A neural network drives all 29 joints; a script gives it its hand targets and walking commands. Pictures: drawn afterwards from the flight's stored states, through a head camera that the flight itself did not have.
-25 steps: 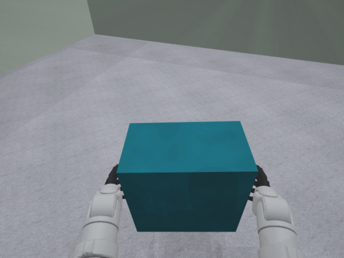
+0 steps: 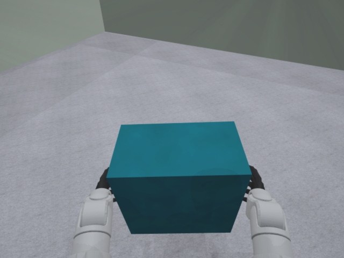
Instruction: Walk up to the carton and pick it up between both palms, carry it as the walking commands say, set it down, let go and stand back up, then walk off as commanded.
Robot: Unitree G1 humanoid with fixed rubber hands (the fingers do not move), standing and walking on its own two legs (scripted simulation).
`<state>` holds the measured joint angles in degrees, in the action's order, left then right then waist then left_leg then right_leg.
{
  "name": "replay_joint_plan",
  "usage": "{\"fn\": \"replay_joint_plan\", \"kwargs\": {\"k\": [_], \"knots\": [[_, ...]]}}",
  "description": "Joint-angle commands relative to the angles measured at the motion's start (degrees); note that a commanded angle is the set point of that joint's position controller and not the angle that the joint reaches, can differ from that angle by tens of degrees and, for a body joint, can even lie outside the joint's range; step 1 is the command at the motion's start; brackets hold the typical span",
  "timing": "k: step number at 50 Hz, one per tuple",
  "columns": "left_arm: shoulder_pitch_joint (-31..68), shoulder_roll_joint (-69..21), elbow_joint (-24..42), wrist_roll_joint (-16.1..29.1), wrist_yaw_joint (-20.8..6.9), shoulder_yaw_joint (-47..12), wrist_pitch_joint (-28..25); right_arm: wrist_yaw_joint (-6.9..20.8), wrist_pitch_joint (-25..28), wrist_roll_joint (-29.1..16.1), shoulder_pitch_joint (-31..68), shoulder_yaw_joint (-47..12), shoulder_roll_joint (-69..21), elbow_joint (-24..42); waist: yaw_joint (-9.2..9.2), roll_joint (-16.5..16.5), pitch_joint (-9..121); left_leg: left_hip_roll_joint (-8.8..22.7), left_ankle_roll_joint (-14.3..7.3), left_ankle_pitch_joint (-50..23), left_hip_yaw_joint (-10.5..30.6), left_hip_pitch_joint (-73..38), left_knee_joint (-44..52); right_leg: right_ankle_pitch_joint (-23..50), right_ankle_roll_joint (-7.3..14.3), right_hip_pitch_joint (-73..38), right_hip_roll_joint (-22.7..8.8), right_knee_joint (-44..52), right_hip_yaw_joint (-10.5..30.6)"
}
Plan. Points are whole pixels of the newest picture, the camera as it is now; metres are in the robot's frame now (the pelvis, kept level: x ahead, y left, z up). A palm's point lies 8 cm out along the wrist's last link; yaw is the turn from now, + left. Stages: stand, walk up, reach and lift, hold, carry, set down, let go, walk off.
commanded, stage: hold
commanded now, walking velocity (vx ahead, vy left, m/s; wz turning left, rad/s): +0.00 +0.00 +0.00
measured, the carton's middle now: (178, 181) +0.33 +0.01 -0.01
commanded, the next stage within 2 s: carry in 1.28 s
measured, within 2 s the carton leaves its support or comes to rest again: neither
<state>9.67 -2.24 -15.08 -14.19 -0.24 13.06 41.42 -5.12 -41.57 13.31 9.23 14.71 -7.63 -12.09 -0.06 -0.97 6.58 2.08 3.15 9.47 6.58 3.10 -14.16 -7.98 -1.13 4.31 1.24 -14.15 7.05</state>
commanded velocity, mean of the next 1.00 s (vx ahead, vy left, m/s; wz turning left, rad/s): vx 0.00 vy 0.00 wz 0.00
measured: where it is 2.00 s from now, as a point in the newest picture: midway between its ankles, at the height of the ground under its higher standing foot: outside the picture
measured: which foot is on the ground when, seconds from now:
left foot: down 0.00-1.00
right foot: down 0.00-1.00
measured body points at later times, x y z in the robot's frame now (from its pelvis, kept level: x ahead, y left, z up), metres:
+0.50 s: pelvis -0.01 +0.01 +0.00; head -0.06 +0.01 +0.45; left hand +0.27 +0.19 +0.02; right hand +0.26 -0.18 +0.03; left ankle -0.01 +0.16 -0.75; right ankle +0.00 -0.13 -0.75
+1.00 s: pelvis +0.00 +0.00 +0.00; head -0.05 +0.00 +0.45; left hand +0.28 +0.19 +0.02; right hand +0.27 -0.18 +0.02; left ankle -0.01 +0.16 -0.75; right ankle +0.00 -0.13 -0.75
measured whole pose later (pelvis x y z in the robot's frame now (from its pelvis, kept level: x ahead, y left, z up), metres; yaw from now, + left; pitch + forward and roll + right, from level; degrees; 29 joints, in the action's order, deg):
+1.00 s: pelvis +0.00 +0.00 +0.00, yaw -1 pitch -1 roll +0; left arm 10.6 -2.7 -16.1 -14.7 -0.5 13.8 41.3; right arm -5.8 -41.5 12.5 8.6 14.8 -7.5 -11.8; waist 0.1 0.2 6.5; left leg 1.9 2.9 9.1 5.8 3.4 -13.8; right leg -7.7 -1.3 5.3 1.2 -14.5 7.8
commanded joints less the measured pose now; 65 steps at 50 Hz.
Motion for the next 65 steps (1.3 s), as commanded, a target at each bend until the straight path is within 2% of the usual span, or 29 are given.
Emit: {"fn": "replay_joint_plan", "kwargs": {"k": [1, 2, 3, 5, 6, 7, 9, 13, 14, 15, 17, 22, 29, 38, 39, 41, 47, 48, 50, 51, 53, 54, 56, 60, 61, 62, 63, 64, 65], "knots": [[40.33, -50.21, 7.98, 17.26, -22.78, -32.69, -3.07, 25.62, 1.31, -13.64, 31.87, -31.01, -48.49, 0.17, -2.48, 1.98, 9.00, -9.25, -1.54, -10.30, -5.31, -3.24, 1.47, 10.38, 0.02, -4.14, 6.71, 1.76, -5.41], [37.27, -50.91, 7.04, 16.56, -22.92, -31.68, -3.26, 26.22, 1.79, -14.31, 34.08, -32.09, -48.39, 1.84, -1.99, 0.18, 8.40, -8.94, -1.89, -11.51, -5.21, -3.23, 1.56, 10.49, -0.16, -2.41, 7.07, 1.56, -5.51], [36.28, -50.39, 9.10, 16.47, -22.67, -32.90, -3.51, 26.25, 2.74, -16.29, 35.85, -34.55, -48.32, 6.30, -0.30, 4.91, 12.76, -9.77, -1.52, -14.66, -5.93, -4.06, 1.41, 15.38, 0.01, -6.60, 6.72, 0.79, -5.02], [39.22, -52.73, 10.15, 17.36, -22.26, -34.09, -4.08, 26.73, 2.89, -15.93, 34.47, -33.58, -48.75, 3.39, -2.23, 4.88, 13.94, -8.90, -1.27, -13.50, -5.01, -5.83, 1.66, 11.96, 0.65, -3.56, 7.01, 1.23, -5.19], [40.24, -53.08, 10.83, 17.43, -21.77, -34.39, -3.91, 27.02, 2.68, -16.87, 35.99, -34.14, -49.22, 4.21, -0.82, 6.75, 15.48, -9.20, -1.14, -13.79, -5.54, -4.19, 1.81, 12.70, 0.54, -5.94, 7.04, 1.12, -4.82], [37.71, -52.51, 10.69, 17.28, -21.70, -33.04, -4.44, 26.90, 2.84, -17.39, 35.97, -35.55, -48.91, 5.84, -0.43, 1.88, 14.25, -8.85, -1.90, -17.02, -5.19, -5.00, 1.22, 15.90, -0.17, -3.95, 6.68, 0.28, -4.40], [41.05, -51.57, 13.33, 17.08, -21.39, -34.37, -5.01, 26.92, 2.74, -17.46, 38.31, -36.25, -50.88, 6.84, 1.54, 4.95, 16.33, -8.76, -1.75, -13.96, -6.04, -2.88, 1.12, 13.53, -0.09, -6.87, 6.76, -0.06, -4.60], [37.03, -52.67, 9.22, 17.45, -21.24, -33.63, -3.67, 27.05, 2.00, -16.54, 35.23, -34.94, -48.40, 3.88, -0.56, 1.64, 11.42, -8.70, -1.37, -12.55, -5.50, -2.89, 1.67, 10.25, -0.04, -3.38, 7.49, 1.21, -5.39], [38.09, -51.90, 9.41, 16.50, -20.92, -33.57, -3.90, 27.35, 2.42, -16.66, 35.19, -35.09, -47.13, 3.92, -0.14, 5.97, 9.12, -8.40, -1.13, -9.68, -5.27, -1.42, 2.15, 8.36, 0.92, -3.90, 6.81, 1.08, -5.21], [38.66, -50.78, 10.27, 16.90, -20.83, -32.57, -4.13, 27.29, 2.43, -16.79, 37.37, -35.91, -46.71, 4.16, -0.10, 0.30, 9.97, -8.47, -1.83, -12.66, -5.47, -2.69, 1.82, 10.28, -0.07, -2.38, 6.92, 0.83, -4.85], [34.69, -52.33, 6.29, 16.78, -21.19, -32.65, -4.16, 26.94, 3.38, -17.48, 39.90, -37.64, -47.04, 8.77, 0.85, -1.55, 11.56, -8.21, -2.02, -11.58, -5.13, -4.23, 1.21, 9.12, 0.04, -2.98, 7.11, 0.28, -5.52], [36.36, -51.76, 7.69, 17.40, -22.06, -34.03, -4.00, 26.81, 3.28, -17.06, 37.61, -37.87, -47.03, 9.28, 0.30, 2.82, 15.76, -9.16, -1.66, -12.77, -5.99, -5.14, 0.78, 10.18, 0.32, -3.31, 7.14, 0.92, -4.91], [40.69, -51.09, 9.52, 17.91, -22.21, -34.69, -3.90, 26.06, 2.56, -14.97, 35.14, -34.86, -48.25, 3.88, -2.31, 2.00, 14.65, -8.56, -1.95, -10.37, -5.70, -3.97, 0.89, 8.53, 0.09, -2.96, 6.87, 0.85, -4.58], [42.73, -49.18, 10.27, 16.82, -22.52, -32.44, -4.25, 26.65, 1.67, -15.24, 35.30, -33.59, -50.28, 0.74, 0.27, 2.98, 11.45, -9.24, -2.48, -11.97, -6.87, -0.69, 1.12, 11.99, -0.66, -3.48, 6.19, 1.38, -3.88], [39.53, -50.64, 10.90, 17.66, -22.52, -33.70, -5.03, 26.72, 2.42, -16.92, 38.25, -36.64, -51.71, 4.99, 1.28, -0.62, 15.60, -8.70, -2.44, -13.77, -5.84, -4.39, 0.51, 12.46, -0.73, -3.43, 6.72, 0.66, -4.28], [38.74, -51.80, 8.24, 17.43, -22.42, -32.73, -4.05, 26.72, 2.38, -17.68, 38.05, -36.04, -51.36, 5.31, 1.66, 3.03, 16.59, -9.36, -1.96, -14.99, -6.25, -2.76, 1.11, 14.10, -0.60, -4.99, 6.79, 0.66, -4.06], [35.79, -50.76, 6.62, 17.40, -23.18, -31.77, -3.63, 25.75, 2.07, -16.24, 36.60, -36.56, -49.05, 4.94, 0.05, -1.90, 13.64, -9.37, -2.55, -13.46, -5.67, -3.27, 1.12, 12.59, -0.59, -4.64, 6.68, 1.04, -4.94], [36.78, -50.42, 8.08, 16.71, -23.04, -32.40, -3.40, 25.83, 2.19, -16.78, 37.83, -36.34, -48.92, 6.65, 0.36, 2.54, 14.34, -9.62, -2.23, -13.01, -6.25, -0.67, 1.64, 13.95, -0.48, -6.28, 6.85, 1.16, -4.33], [36.32, -49.36, 8.10, 18.29, -23.16, -32.75, -3.97, 25.80, 2.15, -15.98, 33.04, -37.22, -49.63, 4.53, -0.08, -3.76, 13.79, -9.09, -2.80, -14.63, -5.97, -2.61, 1.33, 15.60, -1.33, -5.26, 6.75, 1.46, -4.63], [37.55, -50.78, 10.85, 18.66, -22.86, -34.26, -3.58, 25.50, 1.66, -15.71, 30.24, -36.37, -50.02, 4.19, -1.72, 3.08, 14.31, -9.22, -2.19, -14.23, -5.52, -4.52, 1.33, 15.22, -0.12, -5.53, 6.62, 1.59, -4.28], [36.96, -50.27, 11.28, 18.71, -22.56, -33.89, -3.83, 25.19, 2.16, -16.54, 32.17, -38.10, -50.14, 6.22, -0.15, -0.74, 13.08, -9.03, -2.56, -17.92, -5.37, -3.10, 1.19, 19.09, -0.74, -6.04, 6.50, 0.85, -3.72], [37.51, -50.37, 12.46, 18.46, -22.41, -34.07, -3.29, 25.20, 2.27, -17.01, 31.83, -36.14, -49.62, 5.48, -0.70, 4.93, 12.74, -9.17, -2.05, -17.45, -5.60, -2.75, 0.84, 17.44, 0.39, -6.70, 6.45, 0.88, -3.53], [35.37, -50.47, 9.94, 17.72, -22.47, -32.44, -3.12, 25.50, 2.02, -16.19, 34.21, -35.26, -48.31, 5.93, -0.44, 0.46, 11.92, -9.19, -2.10, -17.68, -5.01, -2.03, 1.12, 17.27, -0.24, -5.45, 6.88, 1.01, -3.85], [37.22, -50.32, 17.20, 19.66, -21.86, -37.26, -4.34, 25.31, 3.49, -17.26, 31.26, -36.72, -48.47, 8.84, -1.40, 5.50, 18.08, -9.54, -1.50, -21.53, -5.26, -4.74, 0.44, 21.12, 0.13, -7.91, 6.98, 0.41, -4.12], [35.79, -50.42, 14.84, 18.95, -21.47, -36.21, -4.03, 25.27, 2.77, -17.37, 31.00, -37.86, -49.17, 8.22, -0.08, 2.83, 16.45, -8.77, -1.37, -21.26, -4.93, -4.86, 1.09, 19.64, -0.32, -6.35, 7.40, 0.18, -4.85], [37.55, -51.09, 17.88, 18.96, -21.34, -37.55, -3.96, 24.97, 3.27, -17.62, 30.99, -36.92, -48.99, 9.15, -1.28, 8.88, 19.86, -8.74, -0.87, -22.54, -5.67, -3.68, 0.77, 19.91, 0.20, -9.30, 7.13, -0.18, -4.45], [30.05, -50.63, 14.32, 18.40, -21.29, -36.18, -3.32, 24.73, 2.74, -16.97, 29.95, -38.00, -47.15, 10.61, -0.57, 1.30, 17.49, -8.62, -1.36, -23.88, -4.16, -3.73, 0.69, 22.92, -0.35, -8.44, 7.37, 0.42, -4.61], [41.27, -52.66, 19.37, 22.45, -19.94, -39.28, -3.56, 23.80, 2.58, -17.57, 35.98, -38.27, -48.11, 10.14, -0.50, 6.80, 17.26, 4.89, -2.06, -23.97, -5.32, -2.32, -14.15, 25.05, 1.85, 3.83, -9.13, -12.47, -1.60], [40.72, -54.73, 22.37, 24.33, -18.85, -40.83, -2.82, 23.45, 1.77, -20.36, 36.77, -41.26, -48.92, 14.83, -0.15, 5.73, 19.16, 5.51, -3.59, -23.50, -4.63, -2.08, -15.24, 22.49, 2.33, 6.04, -8.41, -14.50, -1.25]]}}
